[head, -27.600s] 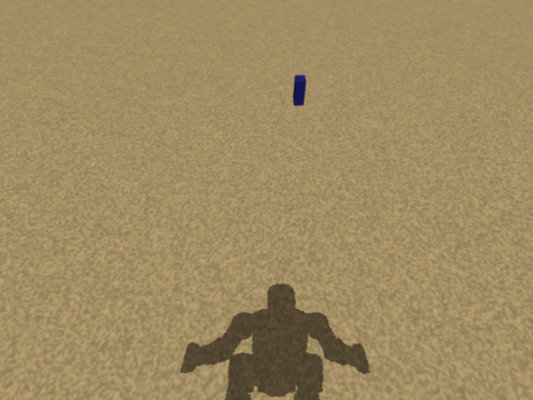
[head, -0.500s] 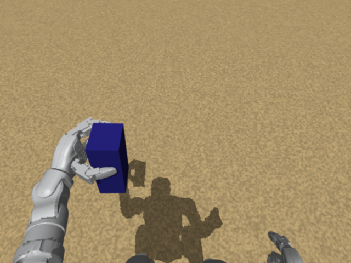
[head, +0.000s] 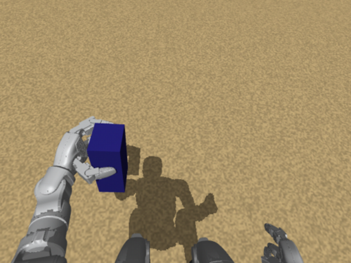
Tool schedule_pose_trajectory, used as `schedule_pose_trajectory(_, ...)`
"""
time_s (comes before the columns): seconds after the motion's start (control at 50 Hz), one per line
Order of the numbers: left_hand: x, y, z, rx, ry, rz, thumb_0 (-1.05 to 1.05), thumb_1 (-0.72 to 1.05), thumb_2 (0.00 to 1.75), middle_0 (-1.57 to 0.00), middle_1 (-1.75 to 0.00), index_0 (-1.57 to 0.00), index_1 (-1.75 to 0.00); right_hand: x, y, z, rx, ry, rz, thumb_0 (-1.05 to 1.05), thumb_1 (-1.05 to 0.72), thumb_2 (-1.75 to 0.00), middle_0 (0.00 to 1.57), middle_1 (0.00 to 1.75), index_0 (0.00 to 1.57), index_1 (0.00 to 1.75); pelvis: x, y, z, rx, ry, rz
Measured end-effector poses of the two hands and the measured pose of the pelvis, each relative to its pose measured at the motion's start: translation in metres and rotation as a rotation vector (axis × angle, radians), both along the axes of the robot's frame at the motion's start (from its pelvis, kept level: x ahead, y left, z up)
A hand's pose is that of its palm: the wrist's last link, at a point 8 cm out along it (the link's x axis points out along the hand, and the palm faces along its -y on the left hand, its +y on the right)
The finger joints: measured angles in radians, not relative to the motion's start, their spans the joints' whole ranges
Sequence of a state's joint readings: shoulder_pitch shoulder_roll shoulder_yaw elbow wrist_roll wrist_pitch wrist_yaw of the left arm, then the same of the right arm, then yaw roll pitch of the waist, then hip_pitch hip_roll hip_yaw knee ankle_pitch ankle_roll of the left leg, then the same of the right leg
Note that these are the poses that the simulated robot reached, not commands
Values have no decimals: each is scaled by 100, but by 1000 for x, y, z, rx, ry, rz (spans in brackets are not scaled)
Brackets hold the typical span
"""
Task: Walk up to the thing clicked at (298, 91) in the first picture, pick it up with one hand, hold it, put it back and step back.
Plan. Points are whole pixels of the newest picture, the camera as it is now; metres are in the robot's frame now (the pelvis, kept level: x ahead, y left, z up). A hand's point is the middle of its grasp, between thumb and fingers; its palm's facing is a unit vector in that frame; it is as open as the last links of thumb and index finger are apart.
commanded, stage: crouch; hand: left
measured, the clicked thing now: (111, 160) +0.34 +0.15 -0.01
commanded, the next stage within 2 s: lower in 1.56 s
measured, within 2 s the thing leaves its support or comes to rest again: neither
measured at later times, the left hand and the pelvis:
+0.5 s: hand (121, 179) +0.38 +0.16 -0.24, palm faces -0.19 -0.98 -0.02, open 11.4 cm; pelvis -0.05 +0.00 -0.21, yaw -3 degrees
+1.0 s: hand (130, 182) +0.41 +0.15 -0.37, palm faces -0.14 -0.99 +0.01, open 11.4 cm; pelvis -0.08 +0.00 -0.34, yaw -7 degrees
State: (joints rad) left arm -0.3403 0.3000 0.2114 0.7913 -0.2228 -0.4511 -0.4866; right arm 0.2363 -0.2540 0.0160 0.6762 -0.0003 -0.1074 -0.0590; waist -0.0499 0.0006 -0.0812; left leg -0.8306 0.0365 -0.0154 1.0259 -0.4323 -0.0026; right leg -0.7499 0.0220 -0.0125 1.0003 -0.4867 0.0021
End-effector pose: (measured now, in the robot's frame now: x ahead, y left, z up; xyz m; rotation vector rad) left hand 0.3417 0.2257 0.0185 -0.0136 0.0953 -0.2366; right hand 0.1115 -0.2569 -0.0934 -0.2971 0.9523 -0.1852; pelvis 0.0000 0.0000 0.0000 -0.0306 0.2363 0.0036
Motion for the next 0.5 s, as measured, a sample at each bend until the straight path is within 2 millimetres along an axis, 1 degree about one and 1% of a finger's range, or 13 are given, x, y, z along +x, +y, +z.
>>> schedule_pose_trajectory(0.08, 6, -1, -39, -5, -12, -8, 3, -52, 101, -74, -95, -68, -91, -11, -5, -23, -20, 31, 15, 1, -87, -89, 21, 30, 20, 30, -8, -1, -26, -5, 73, -3)
schedule_pose_trajectory(0.14, 10, -5, -73, -9, -30, -25, 3, -57, 106, -74, -98, -69, -94, -19, -9, -49, -33, 55, 27, 1, -87, -89, 21, 30, 20, 30, -13, 0, -53, -10, 140, -5)
schedule_pose_trajectory(0.24, 20, -11, -131, 2, -63, -44, 3, -61, 110, -75, -100, -70, -96, -32, -10, -103, -37, 97, 40, 1, -89, -89, 21, 30, 20, 30, -23, 1, -105, -19, 237, -12)
schedule_pose_trajectory(0.34, 25, -9, -186, 10, -66, 3, 3, -61, 110, -74, -101, -70, -96, -44, -4, -162, -4, 144, 51, 1, -90, -90, 21, 30, 20, 30, -35, 1, -155, -22, 297, -25)
schedule_pose_trajectory(0.42, 24, -5, -222, 30, -54, 36, 3, -61, 111, -74, -102, -69, -97, -53, 2, -204, 36, 181, 65, 1, -91, -90, 21, 30, 20, 30, -44, -1, -186, -20, 323, -33)
schedule_pose_trajectory(0.5, 23, -6, -253, 34, -48, 41, 3, -61, 111, -73, -103, -68, -98, -62, 5, -238, 60, 204, 83, 1, -92, -90, 21, 30, 20, 30, -54, -3, -215, -16, 339, -38)
